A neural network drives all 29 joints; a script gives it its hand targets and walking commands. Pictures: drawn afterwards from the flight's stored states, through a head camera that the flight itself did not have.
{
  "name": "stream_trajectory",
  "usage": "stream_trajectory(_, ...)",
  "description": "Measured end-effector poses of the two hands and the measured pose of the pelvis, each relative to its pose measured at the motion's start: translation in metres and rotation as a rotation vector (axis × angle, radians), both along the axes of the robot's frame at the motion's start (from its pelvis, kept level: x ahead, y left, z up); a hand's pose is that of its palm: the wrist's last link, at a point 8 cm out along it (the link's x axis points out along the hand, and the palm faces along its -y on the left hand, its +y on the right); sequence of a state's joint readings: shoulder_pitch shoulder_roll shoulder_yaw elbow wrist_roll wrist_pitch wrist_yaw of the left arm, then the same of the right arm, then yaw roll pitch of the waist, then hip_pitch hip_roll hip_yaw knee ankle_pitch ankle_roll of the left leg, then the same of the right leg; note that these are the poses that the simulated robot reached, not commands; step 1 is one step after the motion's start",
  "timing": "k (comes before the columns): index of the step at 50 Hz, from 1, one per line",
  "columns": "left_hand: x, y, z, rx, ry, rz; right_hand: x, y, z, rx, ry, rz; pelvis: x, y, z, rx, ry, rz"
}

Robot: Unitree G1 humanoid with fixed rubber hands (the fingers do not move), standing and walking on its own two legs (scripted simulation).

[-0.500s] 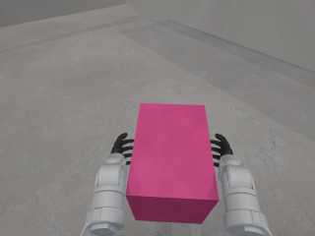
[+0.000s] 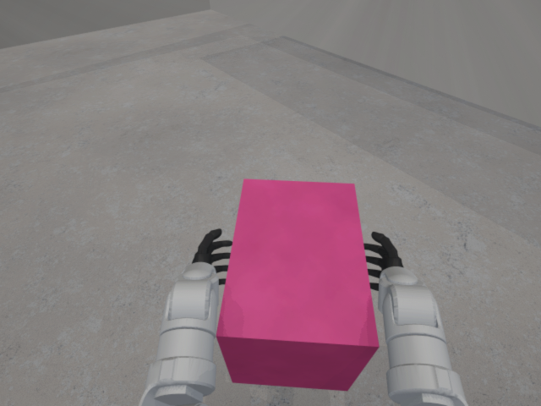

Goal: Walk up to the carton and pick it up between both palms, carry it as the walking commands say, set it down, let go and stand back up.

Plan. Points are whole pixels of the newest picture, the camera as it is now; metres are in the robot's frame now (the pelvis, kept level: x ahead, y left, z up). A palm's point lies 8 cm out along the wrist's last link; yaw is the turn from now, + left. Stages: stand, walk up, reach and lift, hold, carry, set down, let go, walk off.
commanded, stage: reach and lift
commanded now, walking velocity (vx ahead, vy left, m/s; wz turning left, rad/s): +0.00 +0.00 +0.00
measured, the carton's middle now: (294, 281) +0.33 -0.01 -0.02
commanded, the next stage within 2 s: hold in 0.50 s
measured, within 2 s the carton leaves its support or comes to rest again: neither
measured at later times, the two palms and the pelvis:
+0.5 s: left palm (200, 278) +0.29 +0.14 +0.05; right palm (390, 281) +0.29 -0.15 +0.05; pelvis +0.00 +0.00 +0.00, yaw +0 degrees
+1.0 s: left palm (197, 282) +0.28 +0.15 +0.05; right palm (389, 283) +0.28 -0.15 +0.05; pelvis -0.01 +0.00 +0.00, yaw +0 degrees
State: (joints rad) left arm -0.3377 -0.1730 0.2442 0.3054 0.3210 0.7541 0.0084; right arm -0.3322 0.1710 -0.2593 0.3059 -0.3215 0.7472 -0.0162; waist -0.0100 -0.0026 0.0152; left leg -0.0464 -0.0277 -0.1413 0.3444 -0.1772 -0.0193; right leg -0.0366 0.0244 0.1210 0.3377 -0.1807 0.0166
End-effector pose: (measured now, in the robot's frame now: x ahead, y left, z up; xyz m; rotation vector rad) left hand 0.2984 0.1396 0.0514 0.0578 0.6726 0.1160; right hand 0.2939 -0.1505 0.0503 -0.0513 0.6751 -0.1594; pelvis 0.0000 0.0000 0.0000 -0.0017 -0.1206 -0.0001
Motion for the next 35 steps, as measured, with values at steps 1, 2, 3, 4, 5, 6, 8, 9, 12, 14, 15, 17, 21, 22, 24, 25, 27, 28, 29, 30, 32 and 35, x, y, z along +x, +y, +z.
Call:
stream_trajectory(1,0.000,0.000,0.000,0.000,0.000,0.000,0.000,0.000,0.000,0.000,0.000,0.001,0.000,0.000,0.000,0.000,0.000,0.000)
stream_trajectory(2,0.000,0.000,0.000,0.001,0.000,0.000,0.000,0.000,0.000,0.001,0.000,0.002,0.000,0.000,0.000,0.000,0.000,0.001)
stream_trajectory(3,0.000,0.000,0.000,0.001,-0.001,0.000,0.000,0.000,0.000,0.001,-0.001,0.003,0.000,0.000,0.000,0.000,0.001,0.001)
stream_trajectory(4,0.000,0.001,0.000,0.001,-0.001,0.000,0.000,0.000,0.000,0.001,-0.001,0.004,0.000,0.000,0.000,0.000,0.000,0.001)
stream_trajectory(5,-0.001,0.001,0.000,0.001,-0.001,0.001,0.000,0.001,0.000,0.002,-0.001,0.004,0.000,0.000,0.000,0.000,0.000,0.002)
stream_trajectory(6,-0.001,0.001,0.000,0.001,-0.002,0.001,0.000,0.001,0.000,0.002,-0.001,0.005,0.000,0.000,0.000,0.000,0.000,0.002)
stream_trajectory(8,-0.001,0.001,0.001,0.001,-0.002,0.003,0.000,0.001,0.001,0.003,-0.002,0.007,0.000,0.000,0.000,0.000,0.000,0.003)
stream_trajectory(9,-0.001,0.001,0.001,0.002,-0.003,0.003,0.000,0.001,0.001,0.003,-0.002,0.008,0.000,0.000,0.000,0.000,-0.001,0.003)
stream_trajectory(12,-0.002,0.002,0.001,0.002,-0.004,0.004,0.000,0.001,0.001,0.003,-0.003,0.012,0.001,0.000,0.000,0.000,-0.002,0.004)
stream_trajectory(14,-0.003,0.002,0.001,0.003,-0.004,0.004,-0.001,0.001,0.001,0.003,-0.004,0.014,0.001,-0.001,0.000,0.000,-0.003,0.004)
stream_trajectory(15,-0.003,0.002,0.001,0.004,-0.004,0.004,-0.001,0.001,0.001,0.003,-0.004,0.015,0.001,-0.001,0.000,0.000,-0.004,0.005)
stream_trajectory(17,-0.004,0.002,0.001,0.004,-0.004,0.003,-0.002,0.001,0.001,0.003,-0.004,0.018,0.001,-0.001,0.000,0.000,-0.005,0.005)
stream_trajectory(21,-0.006,0.003,0.001,0.006,-0.004,0.002,-0.003,0.001,0.001,0.003,-0.004,0.023,0.001,-0.001,0.000,0.000,-0.007,0.006)
stream_trajectory(22,-0.007,0.003,0.000,0.006,-0.003,0.002,-0.004,0.001,0.001,0.003,-0.003,0.024,0.001,-0.001,0.000,0.000,-0.008,0.006)
stream_trajectory(24,-0.008,0.003,0.000,0.007,-0.003,0.002,-0.005,0.002,0.000,0.003,-0.003,0.026,0.000,-0.001,0.000,0.000,-0.009,0.006)
stream_trajectory(25,-0.009,0.003,0.000,0.007,-0.003,0.001,-0.006,0.002,0.000,0.003,-0.003,0.027,0.000,-0.001,0.000,0.000,-0.009,0.006)
stream_trajectory(27,-0.010,0.003,0.000,0.007,-0.003,0.001,-0.007,0.002,0.000,0.003,-0.003,0.029,0.000,-0.001,0.000,0.000,-0.010,0.007)
stream_trajectory(28,-0.011,0.003,0.000,0.007,-0.002,0.001,-0.008,0.002,0.000,0.003,-0.003,0.029,-0.001,-0.001,0.000,0.000,-0.011,0.007)
stream_trajectory(29,-0.012,0.004,-0.001,0.006,-0.002,0.001,-0.008,0.002,0.000,0.003,-0.003,0.030,-0.001,-0.001,0.000,0.000,-0.012,0.007)
stream_trajectory(30,-0.012,0.004,-0.001,0.006,-0.002,0.001,-0.009,0.002,0.000,0.003,-0.002,0.031,-0.001,-0.001,0.000,0.000,-0.012,0.007)
stream_trajectory(32,-0.014,0.004,-0.001,0.005,-0.002,0.001,-0.010,0.002,0.000,0.003,-0.002,0.032,-0.002,-0.001,0.000,0.000,-0.014,0.007)
stream_trajectory(35,-0.015,0.005,-0.001,0.004,-0.001,0.002,-0.011,0.003,0.000,0.003,-0.002,0.032,-0.003,-0.001,0.000,0.000,-0.015,0.007)
